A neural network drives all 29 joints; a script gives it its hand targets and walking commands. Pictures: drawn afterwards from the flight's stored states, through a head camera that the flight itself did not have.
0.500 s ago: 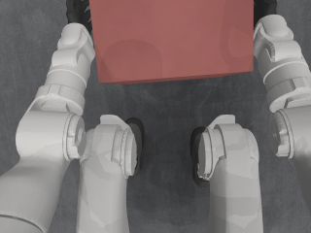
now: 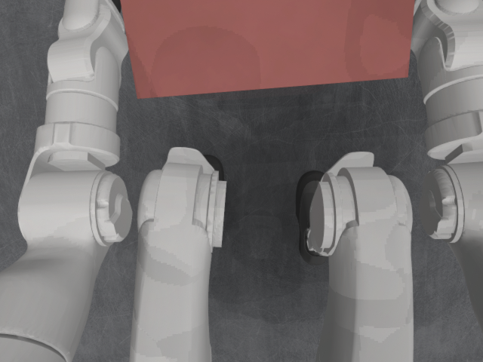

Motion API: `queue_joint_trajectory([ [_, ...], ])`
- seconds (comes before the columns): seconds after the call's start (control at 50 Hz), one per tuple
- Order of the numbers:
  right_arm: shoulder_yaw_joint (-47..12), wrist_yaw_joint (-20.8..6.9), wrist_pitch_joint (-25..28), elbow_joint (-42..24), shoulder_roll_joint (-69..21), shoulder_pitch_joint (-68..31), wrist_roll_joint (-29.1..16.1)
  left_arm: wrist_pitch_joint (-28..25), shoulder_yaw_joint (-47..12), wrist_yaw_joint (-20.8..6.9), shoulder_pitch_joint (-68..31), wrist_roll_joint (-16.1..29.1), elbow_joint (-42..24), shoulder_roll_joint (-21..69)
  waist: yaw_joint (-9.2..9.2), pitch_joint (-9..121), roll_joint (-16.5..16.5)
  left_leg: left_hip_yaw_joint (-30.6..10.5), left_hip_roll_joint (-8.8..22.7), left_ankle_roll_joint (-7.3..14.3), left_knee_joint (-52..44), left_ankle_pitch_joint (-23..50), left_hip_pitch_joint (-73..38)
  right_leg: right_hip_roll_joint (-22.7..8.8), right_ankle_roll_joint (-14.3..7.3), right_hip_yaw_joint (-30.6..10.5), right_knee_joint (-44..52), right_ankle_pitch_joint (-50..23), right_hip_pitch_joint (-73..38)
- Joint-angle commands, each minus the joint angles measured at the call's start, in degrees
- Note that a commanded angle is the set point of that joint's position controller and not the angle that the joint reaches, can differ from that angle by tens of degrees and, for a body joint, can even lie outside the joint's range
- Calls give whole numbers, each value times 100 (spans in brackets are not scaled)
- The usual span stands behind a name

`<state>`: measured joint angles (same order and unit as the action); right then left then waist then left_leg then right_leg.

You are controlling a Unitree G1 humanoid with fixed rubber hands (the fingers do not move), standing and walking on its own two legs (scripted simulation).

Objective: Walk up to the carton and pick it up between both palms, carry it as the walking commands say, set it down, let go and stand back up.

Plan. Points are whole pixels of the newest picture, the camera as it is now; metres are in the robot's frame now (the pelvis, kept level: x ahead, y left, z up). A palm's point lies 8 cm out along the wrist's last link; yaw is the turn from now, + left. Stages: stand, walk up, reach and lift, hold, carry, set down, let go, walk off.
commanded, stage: reach and lift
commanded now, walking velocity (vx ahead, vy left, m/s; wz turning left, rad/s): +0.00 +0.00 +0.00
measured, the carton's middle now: (261, 6) +0.53 +0.02 -0.21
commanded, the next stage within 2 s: none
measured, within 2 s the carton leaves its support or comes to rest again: neither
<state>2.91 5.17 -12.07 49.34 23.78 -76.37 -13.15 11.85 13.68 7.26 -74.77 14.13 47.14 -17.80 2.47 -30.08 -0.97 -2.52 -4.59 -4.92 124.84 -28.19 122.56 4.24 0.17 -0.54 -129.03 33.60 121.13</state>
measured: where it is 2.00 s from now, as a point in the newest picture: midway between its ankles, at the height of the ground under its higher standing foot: (258, 224)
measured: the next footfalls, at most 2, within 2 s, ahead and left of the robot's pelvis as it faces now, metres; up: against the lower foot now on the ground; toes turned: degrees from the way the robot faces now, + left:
none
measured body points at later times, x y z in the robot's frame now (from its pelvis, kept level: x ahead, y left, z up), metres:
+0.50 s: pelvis -0.01 +0.01 +0.04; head +0.35 +0.00 +0.31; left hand +0.53 +0.20 -0.09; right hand +0.56 -0.18 -0.09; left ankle +0.15 +0.13 -0.33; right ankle +0.12 -0.11 -0.33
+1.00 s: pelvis -0.02 +0.01 +0.09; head +0.32 +0.00 +0.37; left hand +0.52 +0.19 -0.02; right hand +0.54 -0.18 -0.02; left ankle +0.15 +0.13 -0.33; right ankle +0.12 -0.11 -0.33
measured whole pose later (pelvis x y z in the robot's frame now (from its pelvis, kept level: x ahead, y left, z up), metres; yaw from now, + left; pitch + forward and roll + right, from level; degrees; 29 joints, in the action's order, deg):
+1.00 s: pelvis -0.02 +0.01 +0.09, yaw -1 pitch +23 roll +1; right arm 13.7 -1.5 -23.0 36.8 20.1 -74.2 -2.6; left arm 24.8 26.9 3.8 -70.5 0.9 27.6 -9.1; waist 1.4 -30.0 -0.1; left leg -3.3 -4.8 -3.9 108.1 -25.3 106.2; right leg 6.0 1.8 -2.3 -111.0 29.3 105.0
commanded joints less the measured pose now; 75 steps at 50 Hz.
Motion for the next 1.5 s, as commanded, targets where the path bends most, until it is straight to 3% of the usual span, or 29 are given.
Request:
queue_joint_trajectory([
  [0.0, -1695, -1219, 73, -2517, -4820, -4532, -299, 143, -2590, -1109, -4259, 388, -2011, 5365, -423, 12092, 458, 797, -210, 412, -983, 1390, -4312, 188, -22, 387, 1639, -1612, -4374],
  [0.04, -1536, -1331, -138, -1789, -5029, -4092, -25, 281, -2547, -1153, -4218, 163, -1640, 5655, -407, 11516, 24, 877, -244, 346, -1186, 853, -4068, 183, -119, 350, 1802, -1086, -3875],
  [0.06, -1603, -1371, -109, -2507, -5111, -4344, -29, 281, -2578, -1199, -4146, 195, -1959, 5871, -542, 11599, 145, 750, -269, 407, -1209, 1079, -4007, 198, -94, 411, 1829, -1295, -3895],
  [0.08, -1625, -1483, -240, -1827, -5348, -3950, 9, 396, -2253, -1192, -3837, 3, -1361, 5549, -189, 11389, 255, 834, -255, 409, -1263, 973, -4147, 139, -9, 424, 1866, -1146, -3793],
  [0.1, -1318, -1549, -314, -1296, -5402, -3686, 269, 453, -2186, -1260, -3798, -167, -1196, 5687, -382, 10632, 296, 814, -218, 422, -1329, 725, -3389, 127, -83, 416, 1927, -1085, -3538],
  [0.26, -1606, -1859, -304, -1853, -5611, -3973, -57, 489, -2190, -1283, -3924, -379, -1649, 5671, 27, 11923, 211, 718, -291, 487, -1415, 1659, -4474, 169, -23, 520, 1867, -1803, -3576],
  [0.28, -1996, -1803, -270, -3089, -5473, -4467, -341, 504, -2532, -1246, -3653, -80, -2294, 6086, 117, 13132, 169, 751, -291, 491, -1366, 2248, -5134, 188, -14, 482, 1778, -2232, -4249],
  [0.32, -1691, -1744, -419, -2193, -5717, -3799, -77, 491, -2509, -1233, -3778, -115, -2361, 5737, -157, 12603, 379, 811, -336, 441, -1435, 2090, -4613, 288, 60, 486, 1967, -2294, -4397],
  [0.38, -1872, -1700, -397, -2604, -5530, -4090, -162, 632, -2559, -1339, -3982, -58, -2377, 5777, -56, 12735, 365, 899, -290, 370, -1522, 1675, -4399, 244, 4, 359, 2184, -2061, -4761],
  [0.42, -1490, -1688, -551, -2046, -5204, -3853, 227, 847, -2392, -1380, -3519, -270, -1602, 6014, -367, 12104, 325, 766, -304, 375, -1622, 1163, -4374, 264, -34, 470, 2259, -1383, -4198],
  [0.48, -1513, -1830, -662, -2001, -5582, -3649, 292, 826, -2647, -1425, -4114, -105, -2445, 6149, -572, 12342, 185, 644, -289, 352, -1801, 1264, -4975, 183, -65, 513, 2352, -1451, -4114],
  [0.62, -1801, -1836, -816, -2350, -5701, -4060, -29, 1044, -2527, -1418, -3836, -316, -2258, 6056, 108, 13139, 149, 868, -319, 404, -2018, 1259, -4987, 215, 5, 316, 2611, -1579, -5037],
  [0.7, -1598, -1914, -838, -2099, -5975, -3767, 135, 1011, -2620, -1486, -4379, -266, -2570, 5974, -144, 12918, 468, 883, -286, 392, -2092, 1107, -4678, 290, -64, 337, 2846, -1502, -4843],
  [0.74, -1628, -1917, -870, -2226, -5800, -3926, 239, 1095, -2452, -1567, -3900, -363, -2149, 6014, -135, 12570, 596, 763, -309, 453, -2344, 1039, -4553, 290, 7, 408, 2966, -1490, -4919],
  [0.76, -1690, -1909, -858, -2340, -5894, -3804, 130, 1130, -2556, -1582, -3855, -409, -2365, 6185, 61, 13047, 202, 887, -324, 431, -2337, 1207, -4791, 343, -82, 316, 2929, -1616, -5095],
  [0.8, -1585, -1978, -890, -2214, -6013, -3927, 274, 1169, -2319, -1566, -3951, -481, -1926, 6256, -187, 12485, 643, 741, -254, 497, -2405, 867, -4845, 294, -41, 416, 3116, -1138, -4687],
  [0.88, -1857, -2030, -910, -2630, -6006, -3978, -69, 1296, -2541, -1631, -3556, -498, -2124, 6379, 263, 13346, 3, 833, -255, 431, -2576, 1558, -5558, 318, -57, 323, 3256, -1713, -5144],
  [0.92, -1834, -1983, -957, -2421, -6142, -3827, 150, 1137, -2720, -1655, -4294, -213, -2886, 6018, -227, 13592, 709, 827, -345, 477, -2498, 1233, -5184, 379, -1, 387, 3299, -1569, -5588],
  [0.94, -2091, -1967, -950, -2948, -6283, -4027, -89, 1173, -2698, -1657, -4064, -269, -2949, 6023, 164, 14030, 485, 922, -309, 479, -2533, 1553, -5727, 370, -7, 338, 3300, -1835, -5837],
  [1.0, -1543, -2042, -1080, -2421, -5843, -3928, 119, 1426, -2613, -1626, -3906, -408, -2485, 6488, -102, 13421, -93, 629, -289, 387, -2983, 932, -5951, 316, -89, 343, 3488, -1170, -5314],
  [1.04, -1579, -2045, -1047, -2368, -5819, -3877, 251, 1366, -2714, -1694, -4180, -221, -2377, 6410, -453, 13147, 341, 581, -298, 433, -3097, 668, -5745, 326, -118, 434, 3679, -984, -5332],
  [1.1, -1664, -2153, -1047, -2378, -6348, -3695, 202, 1306, -2530, -1811, -3831, -404, -2383, 6402, 189, 13291, 271, 718, -346, 476, -3193, 940, -5779, 356, -50, 289, 3759, -1216, -5455],
  [1.12, -1519, -2136, -976, -2357, -6015, -3789, 325, 1347, -2518, -1780, -3742, -578, -2212, 6525, -139, 12875, 89, 752, -282, 394, -3098, 696, -5522, 369, -108, 384, 3832, -1014, -5018],
  [1.22, -1442, -2184, -1049, -2044, -6009, -3332, 478, 1426, -2448, -1929, -3450, -577, -1926, 6807, -256, 12727, 82, 682, -273, 378, -3394, 661, -5598, 304, -150, 258, 4136, -917, -5354],
  [1.26, -2170, -2155, -1025, -3411, -6309, -4314, -38, 1310, -2854, -1888, -3995, -277, -3143, 6308, 108, 14634, 369, 833, -377, 477, -3282, 1381, -6433, 426, -31, 263, 4067, -1676, -6290],
  [1.3, -1633, -2176, -1147, -2117, -6093, -3488, 332, 1343, -2689, -1817, -4130, -349, -2666, 6258, -279, 13475, 409, 665, -350, 458, -3543, 730, -5890, 414, -28, 372, 4138, -1060, -5851],
  [1.32, -1974, -2127, -1113, -2711, -6342, -3679, 2, 1406, -2864, -1871, -3825, -267, -2800, 6332, 115, 14048, 233, 824, -348, 455, -3460, 1130, -6230, 420, -25, 194, 4250, -1458, -6306],
  [1.38, -2084, -2129, -1075, -3101, -6284, -3958, 48, 1445, -2611, -1904, -3355, -500, -2417, 6351, 241, 13774, 422, 726, -344, 565, -3599, 972, -5858, 386, -5, 204, 4188, -1405, -6381],
  [1.48, -1745, -2185, -1069, -2741, -6269, -3324, 362, 1386, -2817, -1868, -3264, -489, -2795, 6642, -161, 13700, 298, 617, -440, 453, -3909, 1140, -6705, 507, -61, 449, 4463, -1467, -6081],
])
